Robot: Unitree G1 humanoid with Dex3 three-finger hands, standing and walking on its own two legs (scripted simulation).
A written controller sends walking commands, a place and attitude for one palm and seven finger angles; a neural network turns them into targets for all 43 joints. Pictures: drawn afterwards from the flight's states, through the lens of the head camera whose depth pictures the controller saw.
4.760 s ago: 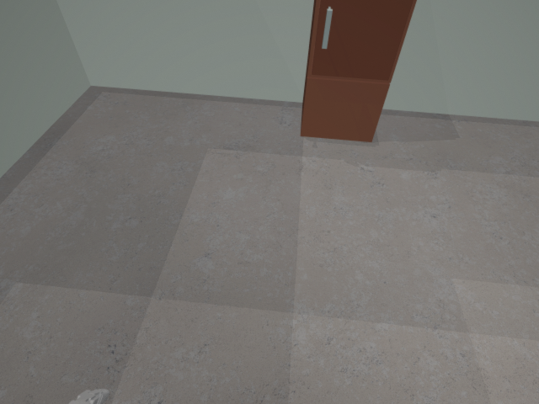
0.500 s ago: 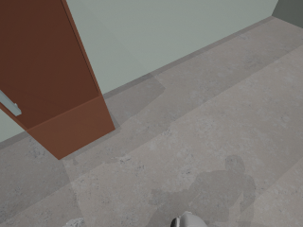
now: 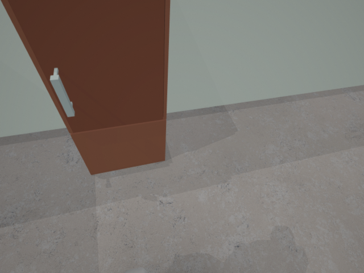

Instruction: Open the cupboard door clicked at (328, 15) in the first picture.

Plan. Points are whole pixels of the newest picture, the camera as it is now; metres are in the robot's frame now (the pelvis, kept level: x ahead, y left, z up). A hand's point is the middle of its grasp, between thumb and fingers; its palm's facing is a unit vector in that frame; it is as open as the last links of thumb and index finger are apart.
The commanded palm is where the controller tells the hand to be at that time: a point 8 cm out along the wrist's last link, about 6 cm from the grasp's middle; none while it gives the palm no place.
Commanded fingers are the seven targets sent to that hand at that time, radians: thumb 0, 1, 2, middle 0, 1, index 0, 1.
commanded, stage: turn to face it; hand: left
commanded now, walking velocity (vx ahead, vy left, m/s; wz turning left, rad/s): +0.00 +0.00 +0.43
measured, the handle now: (63, 93) +0.66 +0.45 -0.08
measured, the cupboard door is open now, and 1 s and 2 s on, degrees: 0 0 0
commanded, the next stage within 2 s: take the last steps up to it in 0.42 s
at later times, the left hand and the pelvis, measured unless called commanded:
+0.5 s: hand out of the picture +0.05 +0.16 -0.13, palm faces +0.22 -0.94 -0.28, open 7.3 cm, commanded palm none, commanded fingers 0.00 0.90 0.90 -0.20 -0.30 -0.20 -0.30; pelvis +0.01 -0.05 +0.02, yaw +11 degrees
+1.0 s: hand out of the picture -0.05 +0.20 -0.15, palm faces +0.34 -0.92 -0.20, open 7.4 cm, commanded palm none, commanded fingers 0.00 0.90 0.90 -0.20 -0.30 -0.20 -0.30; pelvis +0.04 +0.02 +0.02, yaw +17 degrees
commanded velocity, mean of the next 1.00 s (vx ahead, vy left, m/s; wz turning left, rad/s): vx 0.15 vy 0.03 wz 0.18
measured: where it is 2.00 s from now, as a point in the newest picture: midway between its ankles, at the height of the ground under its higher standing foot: (156, 267)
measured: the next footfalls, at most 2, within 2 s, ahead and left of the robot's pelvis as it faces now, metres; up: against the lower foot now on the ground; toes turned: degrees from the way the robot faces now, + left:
right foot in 0.38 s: +0.07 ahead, -0.15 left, +0.00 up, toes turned +4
left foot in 0.84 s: -0.01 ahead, +0.11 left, +0.00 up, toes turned +23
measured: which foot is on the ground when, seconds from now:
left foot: down 0.00-0.38, up 0.40-0.82, down 0.84-1.00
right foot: up 0.00-0.36, down 0.38-0.84, up 0.86-1.00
